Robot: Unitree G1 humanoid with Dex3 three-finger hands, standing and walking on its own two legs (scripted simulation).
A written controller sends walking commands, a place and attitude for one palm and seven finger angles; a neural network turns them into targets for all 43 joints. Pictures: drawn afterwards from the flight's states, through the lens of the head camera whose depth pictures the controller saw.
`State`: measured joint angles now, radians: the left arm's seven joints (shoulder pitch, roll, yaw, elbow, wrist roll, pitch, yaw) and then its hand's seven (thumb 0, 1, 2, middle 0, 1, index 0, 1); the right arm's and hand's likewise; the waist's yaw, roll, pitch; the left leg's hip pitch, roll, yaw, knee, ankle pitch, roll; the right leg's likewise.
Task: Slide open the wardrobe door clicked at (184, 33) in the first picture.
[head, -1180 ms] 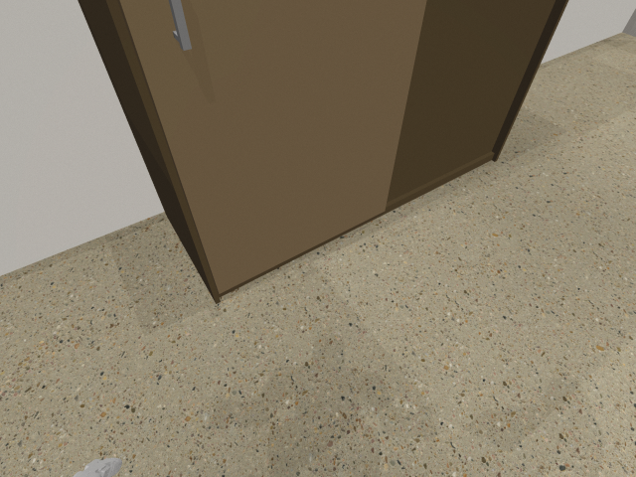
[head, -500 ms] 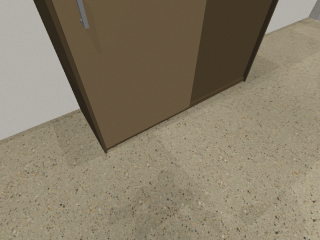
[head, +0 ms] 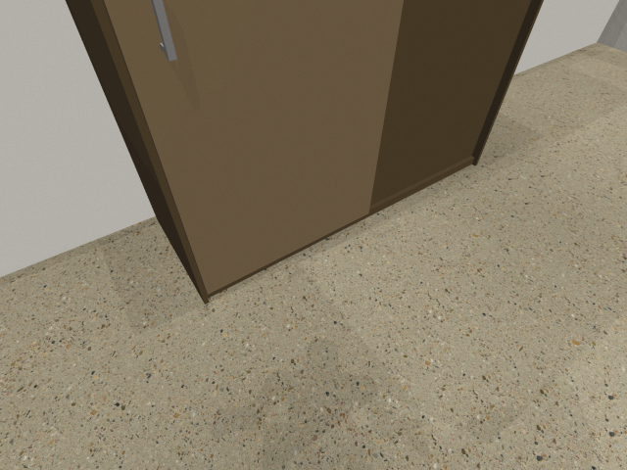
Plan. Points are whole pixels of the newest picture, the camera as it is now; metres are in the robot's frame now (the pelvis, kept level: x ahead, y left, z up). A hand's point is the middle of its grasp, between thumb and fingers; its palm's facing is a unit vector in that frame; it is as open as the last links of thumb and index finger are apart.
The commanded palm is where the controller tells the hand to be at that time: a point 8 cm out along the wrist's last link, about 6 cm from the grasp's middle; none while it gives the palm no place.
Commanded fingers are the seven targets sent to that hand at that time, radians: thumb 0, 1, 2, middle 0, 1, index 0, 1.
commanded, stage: look at it before walking up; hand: left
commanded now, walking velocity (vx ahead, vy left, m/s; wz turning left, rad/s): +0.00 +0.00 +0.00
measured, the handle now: (155, 7) +0.85 +0.35 +0.23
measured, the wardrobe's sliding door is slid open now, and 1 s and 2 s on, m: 0.00 0.00 0.00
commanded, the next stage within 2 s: walk to a spot facing it in 0.26 s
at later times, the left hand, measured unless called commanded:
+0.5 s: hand out of the picture +0.07 +0.25 -0.16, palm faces -0.02 -0.94 -0.35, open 7.4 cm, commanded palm none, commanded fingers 0.00 0.90 0.90 -0.20 -0.30 -0.20 -0.30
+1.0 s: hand out of the picture +0.03 +0.15 -0.16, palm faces -0.18 -0.96 -0.21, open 7.4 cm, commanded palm none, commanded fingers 0.00 0.90 0.90 -0.20 -0.30 -0.20 -0.30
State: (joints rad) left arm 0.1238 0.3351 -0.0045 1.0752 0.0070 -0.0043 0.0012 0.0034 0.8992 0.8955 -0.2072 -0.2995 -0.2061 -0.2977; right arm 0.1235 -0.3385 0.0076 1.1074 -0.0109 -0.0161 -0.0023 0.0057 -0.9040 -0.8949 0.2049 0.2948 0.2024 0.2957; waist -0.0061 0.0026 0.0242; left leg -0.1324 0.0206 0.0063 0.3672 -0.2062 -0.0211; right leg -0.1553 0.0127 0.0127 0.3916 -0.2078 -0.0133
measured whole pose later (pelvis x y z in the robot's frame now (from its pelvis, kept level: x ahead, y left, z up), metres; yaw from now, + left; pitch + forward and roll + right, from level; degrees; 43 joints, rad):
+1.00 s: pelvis +0.01 -0.03 +0.00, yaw -17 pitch +1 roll +2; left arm 0.43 0.15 0.04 0.99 0.01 -0.02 -0.01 0.00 0.90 0.90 -0.21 -0.30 -0.21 -0.30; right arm 0.19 -0.24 -0.07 0.96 -0.03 0.01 0.01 0.01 -0.91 -0.90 0.20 0.29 0.20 0.30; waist 0.04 0.02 0.01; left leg -0.54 0.08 0.01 1.05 -0.23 -0.07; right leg -0.19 0.10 0.11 0.37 -0.18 -0.09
